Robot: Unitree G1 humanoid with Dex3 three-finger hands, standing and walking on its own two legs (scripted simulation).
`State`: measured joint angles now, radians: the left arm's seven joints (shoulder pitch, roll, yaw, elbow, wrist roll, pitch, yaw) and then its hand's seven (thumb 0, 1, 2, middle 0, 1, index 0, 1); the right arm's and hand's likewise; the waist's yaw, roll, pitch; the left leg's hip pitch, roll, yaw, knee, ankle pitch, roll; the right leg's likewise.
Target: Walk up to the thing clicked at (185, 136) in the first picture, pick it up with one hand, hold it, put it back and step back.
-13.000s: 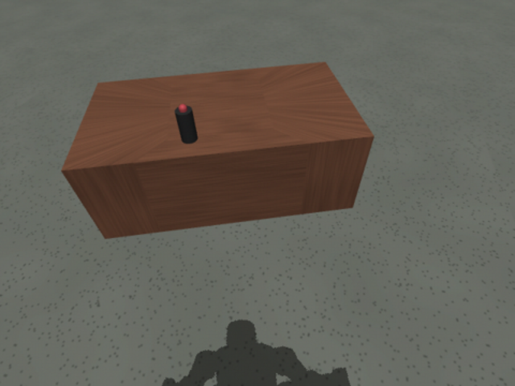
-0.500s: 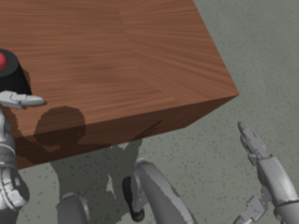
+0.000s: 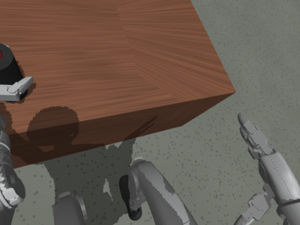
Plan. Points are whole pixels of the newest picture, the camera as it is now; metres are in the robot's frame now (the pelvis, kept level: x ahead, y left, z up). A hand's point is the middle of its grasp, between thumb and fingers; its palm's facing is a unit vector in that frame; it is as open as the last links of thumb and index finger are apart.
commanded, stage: settle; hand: left
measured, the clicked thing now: (1, 72) +0.56 +0.17 -0.04
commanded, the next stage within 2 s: lift in 0.92 s
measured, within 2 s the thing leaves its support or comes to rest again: leaves its support in 0.24 s
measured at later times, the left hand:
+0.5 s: hand out of the picture +0.58 +0.16 +0.02, palm faces +0.12 -0.99 -0.02, open 9.1 cm
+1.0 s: hand out of the picture +0.57 +0.16 +0.04, palm faces +0.12 -0.99 -0.03, open 9.2 cm
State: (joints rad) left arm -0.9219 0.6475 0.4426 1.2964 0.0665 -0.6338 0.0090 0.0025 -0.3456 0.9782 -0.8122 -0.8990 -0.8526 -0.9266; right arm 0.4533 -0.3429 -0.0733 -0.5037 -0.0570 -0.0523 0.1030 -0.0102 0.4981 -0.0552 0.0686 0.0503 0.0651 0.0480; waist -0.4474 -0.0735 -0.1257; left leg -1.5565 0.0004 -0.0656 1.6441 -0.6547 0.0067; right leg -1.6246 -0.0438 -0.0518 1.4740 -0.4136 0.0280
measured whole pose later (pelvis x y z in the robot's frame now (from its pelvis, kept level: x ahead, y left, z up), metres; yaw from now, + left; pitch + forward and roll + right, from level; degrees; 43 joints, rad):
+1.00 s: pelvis +0.03 -0.01 +0.05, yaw +0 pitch +30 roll -3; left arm -0.91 0.56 0.40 1.24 0.04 -0.53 0.02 0.01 -0.30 1.11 -0.77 -0.95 -0.81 -0.98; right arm 0.37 -0.28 -0.02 -0.20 -0.07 0.00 0.06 -0.01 0.51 -0.06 0.06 0.05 0.06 0.05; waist -0.37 -0.04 -0.14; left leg -1.33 0.01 -0.05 1.45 -0.64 0.00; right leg -1.41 -0.03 -0.05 1.31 -0.41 0.02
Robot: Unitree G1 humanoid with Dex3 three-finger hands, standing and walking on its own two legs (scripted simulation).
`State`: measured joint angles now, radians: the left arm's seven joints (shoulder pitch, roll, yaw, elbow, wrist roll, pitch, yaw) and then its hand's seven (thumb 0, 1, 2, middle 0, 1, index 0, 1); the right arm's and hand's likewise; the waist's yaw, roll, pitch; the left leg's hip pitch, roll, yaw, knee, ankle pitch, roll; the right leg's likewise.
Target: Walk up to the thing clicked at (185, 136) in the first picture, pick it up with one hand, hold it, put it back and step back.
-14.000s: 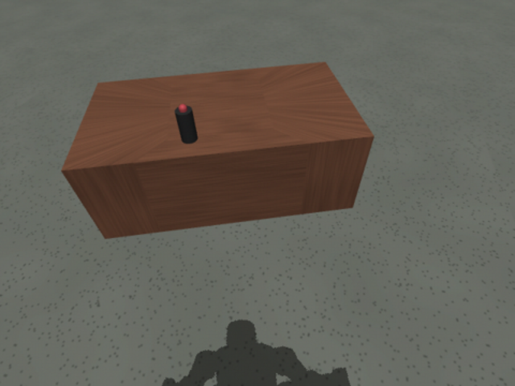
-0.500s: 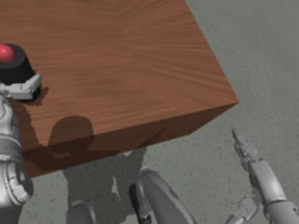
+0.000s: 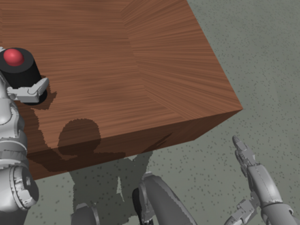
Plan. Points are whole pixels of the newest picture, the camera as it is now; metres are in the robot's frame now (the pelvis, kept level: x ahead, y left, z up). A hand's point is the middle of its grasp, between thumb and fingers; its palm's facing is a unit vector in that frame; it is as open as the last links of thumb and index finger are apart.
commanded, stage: lift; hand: left
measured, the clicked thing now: (23, 76) +0.55 +0.16 +0.00
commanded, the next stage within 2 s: hold in 1.40 s
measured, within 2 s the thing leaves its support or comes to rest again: neither
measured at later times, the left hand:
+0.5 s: hand (15, 82) +0.50 +0.17 +0.04, palm faces +0.09 -1.00 -0.02, open 9.2 cm
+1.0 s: hand (8, 113) +0.40 +0.16 +0.10, palm faces +0.10 -0.99 -0.01, open 9.2 cm
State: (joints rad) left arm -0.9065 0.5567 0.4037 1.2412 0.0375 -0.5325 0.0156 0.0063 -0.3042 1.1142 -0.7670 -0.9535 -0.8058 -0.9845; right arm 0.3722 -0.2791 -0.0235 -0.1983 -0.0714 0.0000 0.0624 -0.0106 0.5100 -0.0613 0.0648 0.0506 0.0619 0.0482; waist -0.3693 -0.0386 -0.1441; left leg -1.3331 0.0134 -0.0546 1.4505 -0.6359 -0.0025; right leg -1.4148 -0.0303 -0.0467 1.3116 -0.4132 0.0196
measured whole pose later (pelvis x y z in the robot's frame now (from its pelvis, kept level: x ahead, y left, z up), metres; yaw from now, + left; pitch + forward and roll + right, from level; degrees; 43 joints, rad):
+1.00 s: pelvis +0.02 +0.00 +0.08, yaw +1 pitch +14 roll -1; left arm -0.31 0.23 0.19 0.62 -0.10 -0.40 -0.01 0.01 -0.32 1.13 -0.76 -0.98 -0.80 -1.01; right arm 0.47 -0.26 -0.07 -0.09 -0.01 0.00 -0.01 -0.01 0.52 -0.06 0.06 0.05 0.06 0.05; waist -0.11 -0.05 -0.10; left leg -0.78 0.00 -0.02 1.07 -0.53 0.00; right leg -0.89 -0.04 -0.02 1.00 -0.36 0.02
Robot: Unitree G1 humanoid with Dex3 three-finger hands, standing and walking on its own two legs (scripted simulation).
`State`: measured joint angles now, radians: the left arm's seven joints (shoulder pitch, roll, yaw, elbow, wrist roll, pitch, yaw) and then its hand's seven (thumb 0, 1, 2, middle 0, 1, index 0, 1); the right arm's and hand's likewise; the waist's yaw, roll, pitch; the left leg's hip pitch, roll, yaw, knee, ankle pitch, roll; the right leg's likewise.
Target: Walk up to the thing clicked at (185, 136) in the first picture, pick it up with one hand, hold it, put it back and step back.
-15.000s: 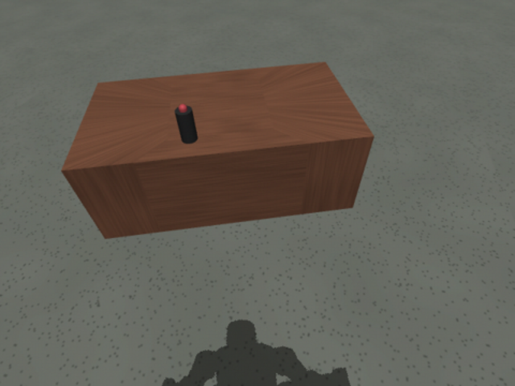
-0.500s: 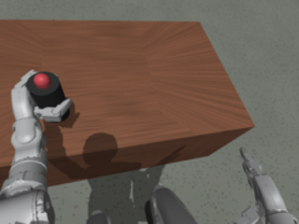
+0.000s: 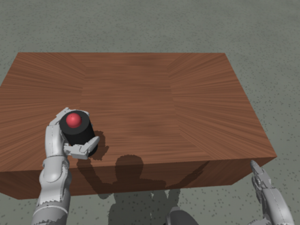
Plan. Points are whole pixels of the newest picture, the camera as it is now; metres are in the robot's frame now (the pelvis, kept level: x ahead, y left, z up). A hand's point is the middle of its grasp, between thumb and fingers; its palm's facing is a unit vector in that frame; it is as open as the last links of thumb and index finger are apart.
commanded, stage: lift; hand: left
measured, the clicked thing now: (80, 133) +0.39 +0.16 +0.03
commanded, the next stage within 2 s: hold in 0.40 s
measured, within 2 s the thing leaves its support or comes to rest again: neither
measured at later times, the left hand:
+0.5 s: hand (75, 137) +0.36 +0.16 +0.06, palm faces +0.09 -1.00 +0.00, open 9.2 cm
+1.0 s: hand (72, 139) +0.34 +0.16 +0.08, palm faces +0.09 -1.00 -0.01, open 9.2 cm
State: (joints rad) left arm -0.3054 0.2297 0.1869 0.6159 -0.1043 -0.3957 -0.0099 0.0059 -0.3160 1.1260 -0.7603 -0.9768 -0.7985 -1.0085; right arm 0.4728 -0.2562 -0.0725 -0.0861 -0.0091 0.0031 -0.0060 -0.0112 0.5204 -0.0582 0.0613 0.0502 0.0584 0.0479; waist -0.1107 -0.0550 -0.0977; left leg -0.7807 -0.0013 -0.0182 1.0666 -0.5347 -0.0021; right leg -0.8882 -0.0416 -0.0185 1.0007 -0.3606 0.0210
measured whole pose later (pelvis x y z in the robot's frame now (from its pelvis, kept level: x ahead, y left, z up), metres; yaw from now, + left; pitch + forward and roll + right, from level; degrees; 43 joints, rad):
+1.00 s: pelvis +0.01 +0.00 +0.03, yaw -1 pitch +9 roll +0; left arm -0.06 0.18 0.11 0.29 -0.15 -0.23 0.00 0.01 -0.32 1.13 -0.76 -0.99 -0.79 -1.02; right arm 0.44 -0.22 -0.06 0.13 0.03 0.01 -0.04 -0.01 0.52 -0.06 0.06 0.05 0.06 0.05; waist -0.03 -0.02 -0.09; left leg -0.56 -0.01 0.00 0.90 -0.49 0.01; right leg -0.68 -0.04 0.00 0.86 -0.33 0.03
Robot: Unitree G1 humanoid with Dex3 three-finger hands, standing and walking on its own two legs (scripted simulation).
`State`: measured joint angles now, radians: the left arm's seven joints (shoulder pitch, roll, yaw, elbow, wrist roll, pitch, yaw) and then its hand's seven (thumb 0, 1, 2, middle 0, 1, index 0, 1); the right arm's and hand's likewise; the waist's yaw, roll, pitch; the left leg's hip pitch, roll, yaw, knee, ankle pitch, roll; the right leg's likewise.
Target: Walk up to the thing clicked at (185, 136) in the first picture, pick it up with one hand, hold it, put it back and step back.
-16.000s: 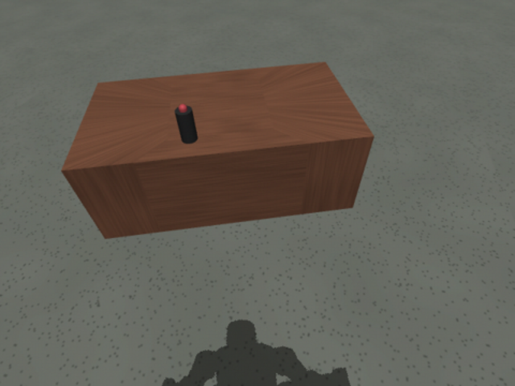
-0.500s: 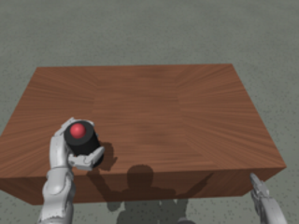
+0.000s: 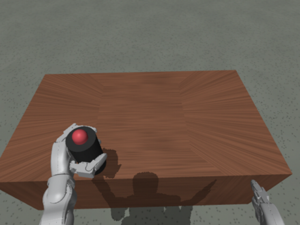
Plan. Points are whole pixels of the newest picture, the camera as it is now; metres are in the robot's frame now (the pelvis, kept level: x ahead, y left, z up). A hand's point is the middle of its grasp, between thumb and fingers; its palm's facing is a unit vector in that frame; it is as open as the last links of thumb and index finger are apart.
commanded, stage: hold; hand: left
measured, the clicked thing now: (87, 150) +0.33 +0.16 +0.06
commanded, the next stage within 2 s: none
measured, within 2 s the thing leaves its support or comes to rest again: neither
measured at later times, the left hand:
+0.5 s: hand (88, 149) +0.32 +0.16 +0.07, palm faces +0.10 -0.99 +0.00, open 9.2 cm
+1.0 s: hand (82, 145) +0.33 +0.17 +0.08, palm faces +0.10 -1.00 -0.01, open 9.2 cm
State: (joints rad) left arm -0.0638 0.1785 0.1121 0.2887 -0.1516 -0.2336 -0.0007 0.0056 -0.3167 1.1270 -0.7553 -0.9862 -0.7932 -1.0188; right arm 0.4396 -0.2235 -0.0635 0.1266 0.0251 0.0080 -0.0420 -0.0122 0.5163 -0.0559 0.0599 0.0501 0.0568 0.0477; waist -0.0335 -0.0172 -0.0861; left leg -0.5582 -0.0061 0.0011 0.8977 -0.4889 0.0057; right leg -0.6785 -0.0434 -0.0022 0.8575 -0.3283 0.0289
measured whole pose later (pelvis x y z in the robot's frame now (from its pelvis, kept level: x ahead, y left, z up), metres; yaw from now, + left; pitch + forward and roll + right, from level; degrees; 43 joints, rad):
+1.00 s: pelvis +0.00 +0.00 +0.01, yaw +1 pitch +6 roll +0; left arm -0.08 0.20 0.11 0.27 -0.17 -0.18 -0.02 0.01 -0.31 1.12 -0.75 -0.99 -0.79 -1.03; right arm 0.38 -0.22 -0.05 0.32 0.03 -0.06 -0.06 -0.01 0.52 -0.06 0.06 0.05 0.06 0.05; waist -0.02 0.00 -0.08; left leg -0.48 -0.01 -0.01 0.83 -0.46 0.01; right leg -0.59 -0.05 -0.01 0.78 -0.30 0.03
